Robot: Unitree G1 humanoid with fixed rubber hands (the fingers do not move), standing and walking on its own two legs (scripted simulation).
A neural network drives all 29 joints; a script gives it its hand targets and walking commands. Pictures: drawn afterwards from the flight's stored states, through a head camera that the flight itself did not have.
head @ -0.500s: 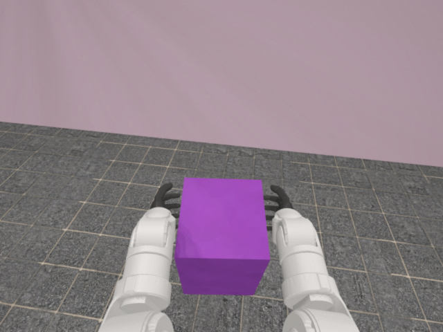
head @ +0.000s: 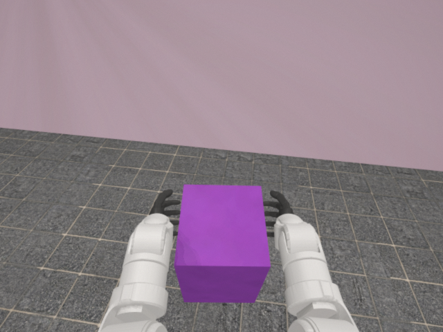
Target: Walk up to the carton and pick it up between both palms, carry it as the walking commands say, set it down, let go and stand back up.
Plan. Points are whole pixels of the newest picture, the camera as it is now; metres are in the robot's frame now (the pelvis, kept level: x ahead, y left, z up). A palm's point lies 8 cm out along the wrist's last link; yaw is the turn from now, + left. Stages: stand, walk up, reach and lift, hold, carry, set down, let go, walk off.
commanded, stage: hold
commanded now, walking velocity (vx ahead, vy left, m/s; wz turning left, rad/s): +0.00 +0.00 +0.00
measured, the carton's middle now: (220, 246) +0.31 +0.00 -0.02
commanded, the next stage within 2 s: carry in 0.58 s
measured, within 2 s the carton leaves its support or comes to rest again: neither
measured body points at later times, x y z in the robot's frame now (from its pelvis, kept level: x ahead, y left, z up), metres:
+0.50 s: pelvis +0.00 +0.00 +0.00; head -0.07 +0.00 +0.44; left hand +0.31 +0.12 +0.05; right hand +0.31 -0.13 +0.05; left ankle +0.04 +0.13 -0.74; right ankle +0.04 -0.14 -0.74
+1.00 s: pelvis -0.02 +0.06 -0.02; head +0.01 +0.06 +0.43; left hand +0.30 +0.22 +0.07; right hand +0.32 -0.03 +0.07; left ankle +0.03 +0.14 -0.74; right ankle -0.03 -0.06 -0.71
